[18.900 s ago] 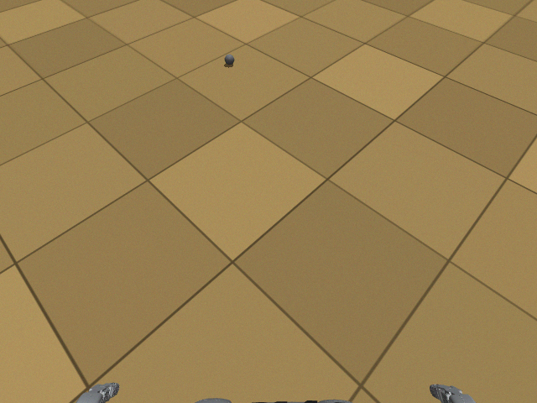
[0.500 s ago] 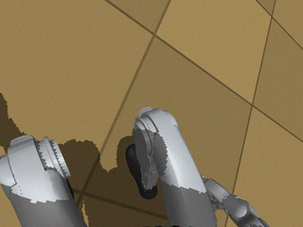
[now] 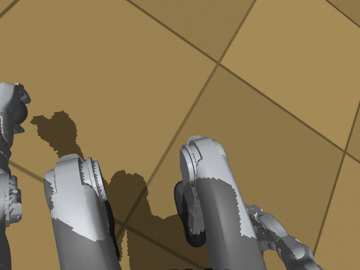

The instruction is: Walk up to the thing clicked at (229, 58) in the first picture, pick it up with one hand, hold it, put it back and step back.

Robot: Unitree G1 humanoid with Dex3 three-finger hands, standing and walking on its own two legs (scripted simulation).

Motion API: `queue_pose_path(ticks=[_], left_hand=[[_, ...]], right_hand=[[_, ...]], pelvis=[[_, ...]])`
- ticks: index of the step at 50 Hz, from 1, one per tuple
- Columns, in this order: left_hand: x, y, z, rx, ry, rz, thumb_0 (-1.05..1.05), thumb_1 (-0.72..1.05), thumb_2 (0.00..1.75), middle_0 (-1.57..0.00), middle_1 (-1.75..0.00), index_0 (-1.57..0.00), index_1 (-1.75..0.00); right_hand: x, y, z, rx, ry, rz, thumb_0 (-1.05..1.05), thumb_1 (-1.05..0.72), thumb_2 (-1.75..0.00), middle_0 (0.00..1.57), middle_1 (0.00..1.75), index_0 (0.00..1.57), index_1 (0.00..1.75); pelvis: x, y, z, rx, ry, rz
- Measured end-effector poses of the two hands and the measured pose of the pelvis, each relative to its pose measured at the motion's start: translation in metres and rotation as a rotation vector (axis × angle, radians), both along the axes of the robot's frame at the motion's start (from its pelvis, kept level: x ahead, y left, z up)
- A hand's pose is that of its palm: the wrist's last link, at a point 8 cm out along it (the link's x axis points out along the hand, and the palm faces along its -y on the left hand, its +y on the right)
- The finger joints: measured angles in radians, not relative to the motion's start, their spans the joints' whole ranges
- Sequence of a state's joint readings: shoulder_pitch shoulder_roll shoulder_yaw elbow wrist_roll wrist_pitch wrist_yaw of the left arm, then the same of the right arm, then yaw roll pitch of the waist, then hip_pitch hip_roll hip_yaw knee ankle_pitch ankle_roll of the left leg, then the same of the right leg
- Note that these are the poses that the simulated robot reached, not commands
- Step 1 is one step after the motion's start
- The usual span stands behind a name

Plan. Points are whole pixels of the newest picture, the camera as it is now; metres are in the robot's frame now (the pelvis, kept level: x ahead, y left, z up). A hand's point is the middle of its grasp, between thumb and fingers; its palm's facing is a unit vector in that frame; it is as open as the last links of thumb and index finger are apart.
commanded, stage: settle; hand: left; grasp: from above
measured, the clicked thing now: (9, 111) +0.44 +0.34 -0.18
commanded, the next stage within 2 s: lift in 0.10 s
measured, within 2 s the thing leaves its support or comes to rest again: neither
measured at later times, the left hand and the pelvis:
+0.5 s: hand out of the picture +0.41 +0.33 -0.10, palm faces -0.46 -0.12 -0.88, open 8.5 cm; pelvis -0.01 +0.00 +0.04, yaw +3 degrees
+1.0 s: hand out of the picture +0.35 +0.32 +0.09, palm faces -0.40 -0.15 -0.90, open 8.5 cm; pelvis +0.00 +0.00 +0.18, yaw +7 degrees
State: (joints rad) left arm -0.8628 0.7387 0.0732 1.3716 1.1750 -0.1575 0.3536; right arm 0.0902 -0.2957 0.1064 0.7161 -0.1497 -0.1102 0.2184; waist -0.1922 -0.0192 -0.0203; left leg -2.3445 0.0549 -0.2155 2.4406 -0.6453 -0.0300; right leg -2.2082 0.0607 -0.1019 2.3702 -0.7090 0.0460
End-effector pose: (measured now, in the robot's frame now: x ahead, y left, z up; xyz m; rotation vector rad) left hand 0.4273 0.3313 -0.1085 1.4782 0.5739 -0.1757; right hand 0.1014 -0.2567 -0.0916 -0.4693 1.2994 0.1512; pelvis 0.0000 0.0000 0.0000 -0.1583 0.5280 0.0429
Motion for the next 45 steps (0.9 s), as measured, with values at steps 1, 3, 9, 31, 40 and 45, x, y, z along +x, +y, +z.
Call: queue_pose_path(ticks=[1,3,9,31,40,45], left_hand=[[0.000,0.000,0.002,0.001,0.001,-0.002,-0.02,0.17,0.40,-0.78,-0.56,-0.83,-0.51],[0.000,0.000,0.007,0.001,-0.001,-0.005,-0.02,0.17,0.40,-0.78,-0.56,-0.83,-0.51],[0.003,0.000,0.019,0.001,-0.009,-0.018,-0.02,0.17,0.41,-0.78,-0.56,-0.83,-0.52],[-0.030,0.006,0.102,-0.009,0.015,-0.004,-0.02,0.16,0.44,-0.77,-0.57,-0.82,-0.54],[-0.053,0.005,0.165,-0.025,-0.018,-0.006,-0.02,0.17,0.51,-0.72,-0.62,-0.77,-0.59],[-0.065,0.002,0.206,-0.032,-0.039,0.000,-0.01,0.17,0.54,-0.69,-0.65,-0.75,-0.62]], right_hand=[[-0.001,-0.001,0.000,-0.003,0.002,-0.006,0.00,-0.91,-0.90,0.20,0.30,0.20,0.30],[-0.004,-0.002,0.001,-0.012,0.008,-0.016,0.00,-0.91,-0.90,0.20,0.30,0.20,0.30],[-0.017,-0.006,0.007,-0.043,0.034,-0.050,0.00,-0.91,-0.90,0.20,0.30,0.20,0.30],[-0.019,-0.003,0.049,-0.047,0.015,-0.176,0.00,-0.92,-0.90,0.21,0.30,0.20,0.30],[0.020,0.004,0.088,-0.028,-0.086,-0.168,0.00,-0.92,-0.90,0.21,0.30,0.20,0.30],[0.040,0.011,0.120,-0.019,-0.144,-0.168,0.01,-0.91,-0.90,0.21,0.30,0.20,0.30]], pelvis=[[0.000,0.000,0.001,0.002,0.000,0.001],[-0.001,-0.001,0.003,0.006,0.000,0.004],[-0.004,-0.001,0.008,0.009,0.004,0.011],[-0.008,0.001,0.063,0.027,0.048,0.048],[-0.008,0.002,0.108,0.036,0.045,0.066],[-0.006,0.003,0.140,0.043,0.025,0.078]])
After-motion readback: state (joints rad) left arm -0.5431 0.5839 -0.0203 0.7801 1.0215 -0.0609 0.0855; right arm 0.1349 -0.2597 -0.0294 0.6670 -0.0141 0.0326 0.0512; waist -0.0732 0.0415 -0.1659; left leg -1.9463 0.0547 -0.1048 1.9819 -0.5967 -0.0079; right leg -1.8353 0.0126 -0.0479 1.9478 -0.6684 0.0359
